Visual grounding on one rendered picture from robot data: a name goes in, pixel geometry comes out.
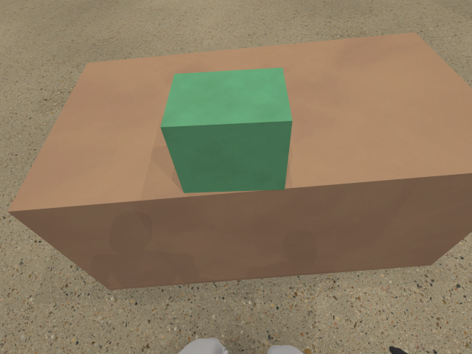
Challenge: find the pedestal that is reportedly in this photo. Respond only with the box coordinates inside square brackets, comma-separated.
[8, 32, 472, 290]

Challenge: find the left robot thigh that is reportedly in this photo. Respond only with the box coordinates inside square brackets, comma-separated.
[179, 339, 229, 354]

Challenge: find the carton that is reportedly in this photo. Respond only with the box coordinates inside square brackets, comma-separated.
[160, 68, 292, 193]

